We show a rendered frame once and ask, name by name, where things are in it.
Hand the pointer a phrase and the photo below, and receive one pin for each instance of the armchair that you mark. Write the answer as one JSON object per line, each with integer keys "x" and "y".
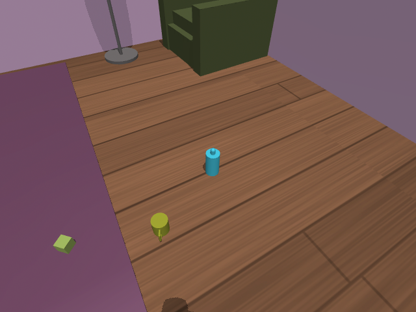
{"x": 212, "y": 35}

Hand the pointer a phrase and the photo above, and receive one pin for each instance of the floor lamp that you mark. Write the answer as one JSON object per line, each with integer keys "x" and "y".
{"x": 120, "y": 55}

